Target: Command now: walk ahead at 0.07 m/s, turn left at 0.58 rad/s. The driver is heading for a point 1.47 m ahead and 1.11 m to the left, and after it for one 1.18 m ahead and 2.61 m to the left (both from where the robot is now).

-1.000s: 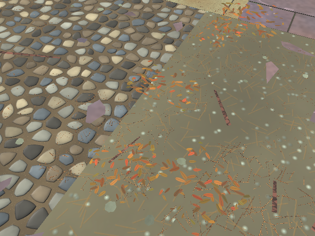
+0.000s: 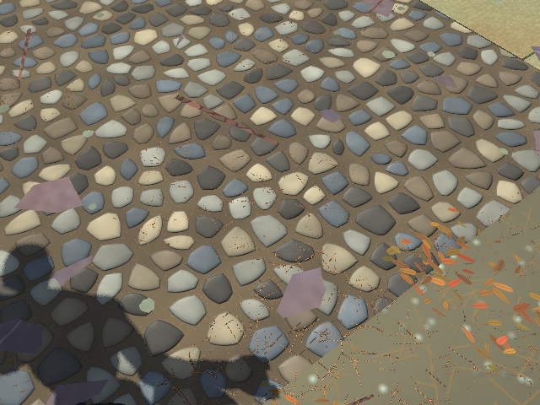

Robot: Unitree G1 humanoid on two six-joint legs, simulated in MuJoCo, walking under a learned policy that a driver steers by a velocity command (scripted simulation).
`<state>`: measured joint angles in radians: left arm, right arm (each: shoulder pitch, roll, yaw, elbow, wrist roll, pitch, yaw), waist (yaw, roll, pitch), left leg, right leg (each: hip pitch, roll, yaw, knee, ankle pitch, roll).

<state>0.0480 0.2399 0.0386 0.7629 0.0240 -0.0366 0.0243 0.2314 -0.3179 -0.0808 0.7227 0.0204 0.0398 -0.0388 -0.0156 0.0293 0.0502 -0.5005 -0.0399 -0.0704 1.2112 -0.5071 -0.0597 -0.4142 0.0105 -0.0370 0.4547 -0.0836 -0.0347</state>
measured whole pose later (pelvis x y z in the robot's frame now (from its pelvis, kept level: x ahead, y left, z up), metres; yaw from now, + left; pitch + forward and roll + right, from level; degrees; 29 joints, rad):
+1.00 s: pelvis +0.03 +0.03 +0.01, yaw +35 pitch +2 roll +0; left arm 0.14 0.26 0.07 0.73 0.01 0.01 0.03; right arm 0.22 -0.35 -0.10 0.59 0.02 0.06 -0.01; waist 0.01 0.04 0.05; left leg -0.53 0.00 -0.05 1.04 -0.40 -0.09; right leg -0.22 -0.04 -0.06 0.42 -0.24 -0.01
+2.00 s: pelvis +0.05 +0.17 +0.01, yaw +47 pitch +2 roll +0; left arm 0.28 0.30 0.05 0.75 -0.03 -0.06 -0.01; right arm 0.35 -0.27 -0.06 0.73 0.00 -0.08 0.03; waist -0.02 -0.04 -0.01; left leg -0.17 -0.04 0.02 0.44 -0.30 0.06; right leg -0.46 -0.05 0.02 1.08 -0.36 -0.03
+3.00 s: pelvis +0.42 +0.59 +0.00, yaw +47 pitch +2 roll +0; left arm 0.32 0.31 0.04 0.82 -0.02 -0.07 -0.01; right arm 0.17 -0.27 -0.04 0.72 0.00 -0.09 0.03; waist 0.02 -0.02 0.04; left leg -0.36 -0.03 0.04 0.49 -0.15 0.05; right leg -0.38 -0.03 0.04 1.14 -0.39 -0.03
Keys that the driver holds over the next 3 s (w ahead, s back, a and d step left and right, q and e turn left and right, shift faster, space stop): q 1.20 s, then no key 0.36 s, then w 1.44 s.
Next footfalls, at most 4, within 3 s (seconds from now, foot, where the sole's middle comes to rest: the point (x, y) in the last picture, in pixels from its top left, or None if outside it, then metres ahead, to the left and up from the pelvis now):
0.28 left None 0.05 0.15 -0.77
0.76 right None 0.12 -0.06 -0.77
1.16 left None -0.02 0.18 -0.77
1.60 right None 0.14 0.01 -0.77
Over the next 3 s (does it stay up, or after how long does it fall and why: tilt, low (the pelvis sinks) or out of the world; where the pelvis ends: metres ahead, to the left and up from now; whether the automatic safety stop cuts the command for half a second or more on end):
stays up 0.42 0.59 0.00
